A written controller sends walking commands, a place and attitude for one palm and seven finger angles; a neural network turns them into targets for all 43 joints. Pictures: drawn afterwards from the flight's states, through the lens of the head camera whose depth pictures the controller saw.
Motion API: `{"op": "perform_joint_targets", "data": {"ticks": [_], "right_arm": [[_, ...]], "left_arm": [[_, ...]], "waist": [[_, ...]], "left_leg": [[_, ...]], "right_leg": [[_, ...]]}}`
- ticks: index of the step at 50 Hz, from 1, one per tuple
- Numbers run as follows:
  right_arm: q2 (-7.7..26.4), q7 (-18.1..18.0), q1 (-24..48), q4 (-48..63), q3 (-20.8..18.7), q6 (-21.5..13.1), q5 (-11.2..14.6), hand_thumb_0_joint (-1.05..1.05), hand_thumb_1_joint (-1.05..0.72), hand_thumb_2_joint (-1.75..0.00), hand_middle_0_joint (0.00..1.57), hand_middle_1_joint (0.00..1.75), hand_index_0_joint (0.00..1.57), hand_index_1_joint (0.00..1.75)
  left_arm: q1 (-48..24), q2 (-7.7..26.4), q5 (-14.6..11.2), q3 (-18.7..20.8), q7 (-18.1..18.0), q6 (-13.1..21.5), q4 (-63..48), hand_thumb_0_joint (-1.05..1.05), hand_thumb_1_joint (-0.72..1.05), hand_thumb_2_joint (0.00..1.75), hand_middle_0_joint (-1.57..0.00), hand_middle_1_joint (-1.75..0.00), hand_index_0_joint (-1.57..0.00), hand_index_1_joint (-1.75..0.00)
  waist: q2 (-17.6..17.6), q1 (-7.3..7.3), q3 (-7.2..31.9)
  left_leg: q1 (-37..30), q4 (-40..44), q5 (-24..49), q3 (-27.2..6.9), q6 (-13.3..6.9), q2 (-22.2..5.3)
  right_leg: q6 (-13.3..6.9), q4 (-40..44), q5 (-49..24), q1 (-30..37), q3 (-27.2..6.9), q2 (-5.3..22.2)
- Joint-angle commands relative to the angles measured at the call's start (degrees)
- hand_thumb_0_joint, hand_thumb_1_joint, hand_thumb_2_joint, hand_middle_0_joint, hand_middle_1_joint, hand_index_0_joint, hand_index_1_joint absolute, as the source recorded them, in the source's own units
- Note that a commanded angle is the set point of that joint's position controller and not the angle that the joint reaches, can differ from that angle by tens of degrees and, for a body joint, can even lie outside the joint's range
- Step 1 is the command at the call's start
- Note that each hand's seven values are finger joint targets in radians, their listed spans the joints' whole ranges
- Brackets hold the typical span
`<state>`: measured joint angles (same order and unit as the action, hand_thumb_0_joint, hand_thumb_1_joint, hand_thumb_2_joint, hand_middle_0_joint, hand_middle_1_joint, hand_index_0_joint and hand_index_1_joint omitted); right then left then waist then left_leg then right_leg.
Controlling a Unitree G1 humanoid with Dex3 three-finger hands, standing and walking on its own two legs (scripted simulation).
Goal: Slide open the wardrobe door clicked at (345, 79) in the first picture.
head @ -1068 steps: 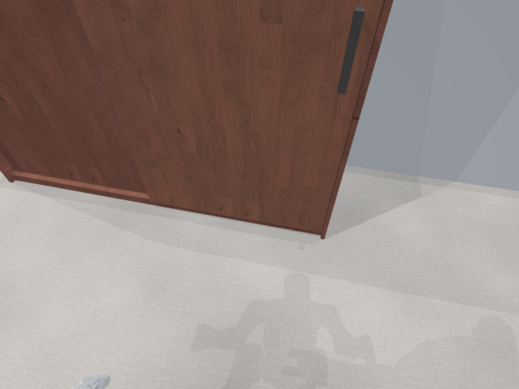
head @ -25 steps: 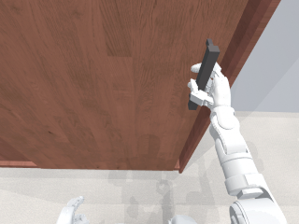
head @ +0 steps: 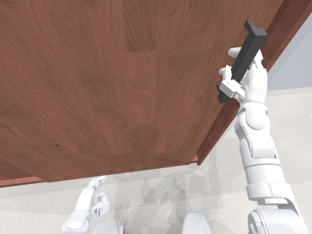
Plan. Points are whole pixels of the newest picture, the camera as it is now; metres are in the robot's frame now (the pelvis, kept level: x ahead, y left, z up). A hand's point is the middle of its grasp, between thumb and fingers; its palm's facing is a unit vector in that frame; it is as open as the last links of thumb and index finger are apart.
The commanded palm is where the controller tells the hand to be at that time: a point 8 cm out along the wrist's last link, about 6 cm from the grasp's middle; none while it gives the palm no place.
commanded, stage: step sideways, sliding the door along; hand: right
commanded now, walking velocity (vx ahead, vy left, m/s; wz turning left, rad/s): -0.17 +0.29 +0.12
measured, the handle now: (234, 66) +0.45 -0.21 +0.15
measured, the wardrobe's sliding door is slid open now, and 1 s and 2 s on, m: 0.06 0.29 0.67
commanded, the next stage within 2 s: none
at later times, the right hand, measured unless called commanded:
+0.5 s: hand (187, 84) +0.41 -0.09 +0.14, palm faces +0.40 +0.91 -0.09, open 6.6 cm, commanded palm +0.36 -0.06 +0.15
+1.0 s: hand (121, 89) +0.40 +0.06 +0.14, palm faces +0.39 +0.92 -0.07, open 6.7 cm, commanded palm +0.35 +0.09 +0.14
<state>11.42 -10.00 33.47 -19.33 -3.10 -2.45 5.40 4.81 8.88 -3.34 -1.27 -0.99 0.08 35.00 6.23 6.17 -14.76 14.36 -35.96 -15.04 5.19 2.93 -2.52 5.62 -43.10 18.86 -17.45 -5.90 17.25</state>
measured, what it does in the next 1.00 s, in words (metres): steps to the left: right foot, then left foot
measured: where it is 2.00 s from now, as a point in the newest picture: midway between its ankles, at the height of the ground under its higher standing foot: outside the picture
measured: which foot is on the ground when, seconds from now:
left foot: down 0.00-0.12, up 0.14-0.36, down 0.38-0.56, up 0.58-0.96, down 0.98-1.00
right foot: down 0.00-0.00, up 0.02-0.10, down 0.12-0.40, up 0.42-0.56, down 0.58-0.98, up 1.00-1.00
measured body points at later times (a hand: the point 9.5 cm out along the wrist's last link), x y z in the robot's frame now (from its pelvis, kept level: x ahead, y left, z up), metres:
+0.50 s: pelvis +0.04 +0.13 +0.01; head +0.13 +0.14 +0.45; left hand +0.25 +0.34 -0.10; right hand +0.38 -0.13 +0.15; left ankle +0.06 +0.26 -0.71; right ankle +0.02 -0.06 -0.66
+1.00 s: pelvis +0.04 +0.28 -0.01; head +0.11 +0.27 +0.43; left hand +0.27 +0.45 -0.10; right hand +0.37 +0.01 +0.14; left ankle +0.11 +0.45 -0.72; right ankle +0.06 +0.00 -0.70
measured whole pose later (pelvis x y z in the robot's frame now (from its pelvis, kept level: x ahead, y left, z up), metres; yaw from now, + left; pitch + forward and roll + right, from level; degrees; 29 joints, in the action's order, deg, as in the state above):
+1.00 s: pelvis +0.04 +0.28 -0.01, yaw +1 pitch -7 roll +3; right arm 11.1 -11.8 17.7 -1.1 -9.5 -4.0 4.1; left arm 4.5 9.2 -3.4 -0.1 0.5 5.6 30.3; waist 5.2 7.4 -16.9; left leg 15.9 -37.1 -11.2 4.5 4.1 -4.0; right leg 5.6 -40.8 17.8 -14.0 -0.7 22.6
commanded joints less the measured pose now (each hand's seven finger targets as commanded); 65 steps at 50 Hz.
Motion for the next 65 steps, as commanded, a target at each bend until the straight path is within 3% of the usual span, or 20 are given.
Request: {"op": "perform_joint_targets", "data": {"ticks": [1,4,6,14,18,21,22,26,27,28,29,34,44,48,50,51,56,57,59,65], "right_arm": [[-0.76,5.27,23.6,23.72,11.11,-7.79,-3.44,0.0,-0.9,-0.9,0.45,1.4,0.45,1.4],[-5.01,4.38,23.09,29.48,13.64,-8.85,-1.77,0.0,-0.9,-0.9,0.45,1.4,0.45,1.4],[-9.08,5.81,20.16,30.66,15.3,-8.94,-0.36,0.0,-0.9,-0.9,0.45,1.4,0.45,1.4],[-6.49,5.38,17.33,30.74,13.21,-8.64,-0.99,0.0,-0.9,-0.9,0.45,1.4,0.45,1.4],[-3.41,5.46,13.29,31.54,11.06,-9.93,-2.54,0.0,-0.9,-0.9,0.45,1.4,0.45,1.4],[5.96,4.24,7.79,33.16,4.67,-9.56,-3.47,0.0,-0.9,-0.9,0.45,1.4,0.45,1.4],[7.27,4.16,5.54,34.52,3.87,-8.86,-3.02,0.0,-0.9,-0.9,0.45,1.4,0.45,1.4],[1.98,1.8,4.18,44.32,6.78,-11.01,-2.17,0.0,-0.9,-0.9,0.45,1.4,0.45,1.4],[1.49,1.97,4.32,45.67,7.87,-11.18,-1.23,0.0,-0.9,-0.9,0.45,1.4,0.45,1.4],[-1.8,3.13,2.74,47.02,10.12,-11.05,-0.43,0.0,-0.9,-0.9,0.45,1.4,0.45,1.4],[-5.61,3.87,2.72,43.64,11.66,-11.03,-1.36,0.0,-0.9,-0.9,0.45,1.4,0.45,1.4],[-5.9,1.82,3.34,45.42,13.08,-9.64,-3.21,0.0,-0.9,-0.9,0.45,1.4,0.45,1.4],[-5.37,3.19,3.28,39.12,12.27,-9.34,-3.94,0.0,-0.9,-0.9,0.45,1.4,0.45,1.4],[-0.41,4.6,4.16,39.69,9.32,-10.35,-4.8,0.0,-0.9,-0.9,0.45,1.4,0.45,1.4],[8.42,3.39,3.17,43.22,3.75,-10.32,-5.06,0.0,-0.9,-0.9,0.45,1.4,0.45,1.4],[8.38,3.32,0.63,42.94,1.85,-9.63,-3.18,0.0,-0.9,-0.9,0.45,1.4,0.45,1.4],[-0.71,1.07,-1.76,47.54,7.12,-10.3,-1.49,0.0,-0.9,-0.9,0.45,1.4,0.45,1.4],[-1.68,1.44,-1.74,46.69,9.36,-10.33,-1.01,0.0,-0.9,-0.9,0.45,1.4,0.45,1.4],[-9.78,3.14,-1.8,43.26,16.03,-10.13,-1.57,0.0,-0.9,-0.9,0.45,1.4,0.45,1.4],[-10.2,2.67,6.32,39.15,17.56,-7.49,-2.64,0.0,-0.9,-0.9,0.45,1.4,0.45,1.4]], "left_arm": [[-3.07,6.24,-0.03,4.65,-2.4,3.46,-6.89,0.0,0.9,0.9,-0.2,-0.3,-0.2,-0.3],[-2.18,7.09,-0.08,4.26,-2.67,4.24,-4.76,0.0,0.9,0.9,-0.2,-0.3,-0.2,-0.3],[-3.22,10.73,0.56,6.94,-0.3,2.67,-7.65,0.0,0.9,0.9,-0.2,-0.3,-0.2,-0.3],[-3.1,10.29,0.38,6.33,1.14,3.03,-9.59,0.0,0.9,0.9,-0.2,-0.3,-0.2,-0.3],[-1.89,9.23,-0.87,5.49,1.12,4.67,-10.08,0.0,0.9,0.9,-0.2,-0.3,-0.2,-0.3],[-1.9,7.19,-0.59,6.16,-0.08,5.47,-10.37,0.0,0.9,0.9,-0.2,-0.3,-0.2,-0.3],[-2.65,8.14,-0.25,6.19,-0.47,6.13,-9.96,0.0,0.9,0.9,-0.2,-0.3,-0.2,-0.3],[-2.57,5.43,-0.47,3.6,-0.77,5.72,-8.21,0.0,0.9,0.9,-0.2,-0.3,-0.2,-0.3],[-2.87,6.54,-0.63,4.78,-1.06,5.26,-8.84,0.0,0.9,0.9,-0.2,-0.3,-0.2,-0.3],[-3.41,10.05,0.07,7.07,-0.16,5.14,-10.25,0.0,0.9,0.9,-0.2,-0.3,-0.2,-0.3],[-3.96,11.06,0.22,7.21,1.3,4.53,-10.41,0.0,0.9,0.9,-0.2,-0.3,-0.2,-0.3],[-4.13,9.82,1.16,5.57,0.68,4.97,-10.74,0.0,0.9,0.9,-0.2,-0.3,-0.2,-0.3],[-1.55,9.15,0.8,5.63,0.88,7.61,-12.51,0.0,0.9,0.9,-0.2,-0.3,-0.2,-0.3],[-1.36,5.16,-1.01,3.97,0.61,8.45,-10.32,0.0,0.9,0.9,-0.2,-0.3,-0.2,-0.3],[-2.63,3.19,-0.15,3.33,0.16,8.36,-10.39,0.0,0.9,0.9,-0.2,-0.3,-0.2,-0.3],[-1.13,6.17,0.71,5.77,-0.89,7.87,-9.62,0.0,0.9,0.9,-0.2,-0.3,-0.2,-0.3],[-3.83,6.39,-0.82,3.97,-0.74,5.15,-7.7,0.0,0.9,0.9,-0.2,-0.3,-0.2,-0.3],[-5.15,7.09,-0.9,5.0,-1.41,4.66,-8.17,0.0,0.9,0.9,-0.2,-0.3,-0.2,-0.3],[-6.21,10.93,0.11,7.12,0.0,4.3,-10.6,0.0,0.9,0.9,-0.2,-0.3,-0.2,-0.3],[-2.27,10.03,1.55,4.97,-0.44,2.48,-8.61,0.0,0.9,0.9,-0.2,-0.3,-0.2,-0.3]], "waist": [[-33.95,-6.25,30.14],[-13.28,-10.04,33.89],[4.59,-7.57,39.07],[14.22,-7.95,29.62],[9.74,-7.55,28.4],[-29.04,-5.53,30.82],[-29.2,-4.73,30.92],[-17.11,-7.6,33.22],[-13.93,-8.68,34.9],[0.61,-6.7,37.69],[1.22,-7.12,39.41],[8.83,-7.04,27.06],[17.48,-9.21,25.74],[1.49,-7.83,26.35],[-21.73,-6.53,25.34],[-40.16,-4.37,30.41],[-21.46,-7.64,33.54],[-17.2,-7.98,33.08],[3.78,-7.14,35.76],[5.58,-6.5,28.02]], "left_leg": [[-19.57,7.51,59.04,-15.1,-12.3,-13.77],[-12.89,-9.93,47.97,-3.72,-6.07,-8.7],[12.66,-30.05,-16.56,-5.85,-1.9,-0.4],[6.83,-15.95,-10.46,-1.5,-2.51,0.68],[-4.36,12.0,12.25,0.95,-2.23,1.74],[-23.47,7.16,75.21,-19.54,-12.63,-14.05],[-20.75,6.86,72.88,-22.82,-14.4,-17.02],[-25.28,-4.52,70.6,-11.16,-9.5,-11.81],[-13.19,-10.52,56.36,-6.98,-5.65,-8.47],[8.51,-22.05,11.83,-4.03,-1.06,-1.44],[12.4,-36.06,-18.37,-9.25,-1.38,0.77],[31.73,-55.13,-19.13,-9.6,-0.79,-1.69],[10.06,-16.17,-9.65,2.29,-1.08,1.21],[-7.9,16.4,24.72,0.38,-0.46,-0.94],[-11.46,11.97,62.35,-19.69,-9.23,-16.77],[-8.95,12.86,57.58,-25.94,-12.41,-17.77],[-19.85,-5.17,57.77,-9.93,-10.5,-12.18],[-10.72,-10.29,44.38,-6.49,-8.1,-9.45],[12.98,-38.37,-16.11,-7.24,-1.83,1.25],[35.61,-65.62,-14.76,-10.48,-0.87,0.86]], "right_leg": [[-4.02,-19.92,15.5,-7.47,7.75,-13.5],[-6.31,18.66,-18.58,11.54,8.57,-8.48],[-17.97,16.32,-64.69,33.34,-10.07,13.88],[-11.49,12.74,-43.36,23.05,6.87,7.1],[-9.62,0.28,-42.91,23.32,9.63,1.82],[-2.13,-21.43,15.4,-5.17,9.87,-13.72],[-3.45,-25.6,22.25,-6.6,5.38,-13.68],[-4.24,14.01,-2.48,3.03,10.58,-11.56],[-6.2,21.63,-28.7,19.96,9.27,-6.42],[-14.61,18.22,-66.96,38.01,-6.93,10.77],[-19.45,16.88,-75.59,37.38,-7.68,17.43],[-17.82,17.13,-49.85,31.09,2.64,13.52],[-11.42,13.08,-49.44,24.68,12.4,7.9],[-5.31,-4.75,-24.04,16.64,11.01,-1.51],[-2.44,-25.98,21.65,-4.81,10.56,-11.77],[-2.56,-36.47,23.63,-2.88,4.49,-15.37],[-4.23,12.93,3.71,3.3,7.33,-13.97],[-5.04,23.57,-16.08,16.08,7.96,-9.5],[-18.7,20.97,-57.94,29.14,-13.22,15.5],[-18.95,17.59,-36.51,26.15,-4.47,10.8]]}}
